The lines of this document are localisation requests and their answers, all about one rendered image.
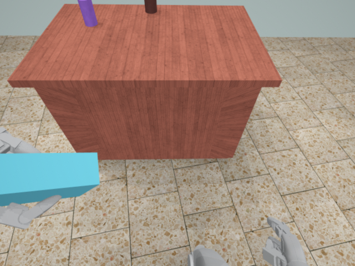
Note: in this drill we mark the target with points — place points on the robot left hand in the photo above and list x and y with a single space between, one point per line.
17 215

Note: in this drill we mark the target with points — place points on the table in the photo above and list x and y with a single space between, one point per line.
180 83

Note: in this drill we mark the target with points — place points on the right robot thigh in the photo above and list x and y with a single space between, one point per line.
205 257

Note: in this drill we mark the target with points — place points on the robot right shin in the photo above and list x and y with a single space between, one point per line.
199 247

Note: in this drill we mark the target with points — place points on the sponge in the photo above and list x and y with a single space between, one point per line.
27 178

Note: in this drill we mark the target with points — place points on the robot right hand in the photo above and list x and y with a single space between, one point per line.
289 249

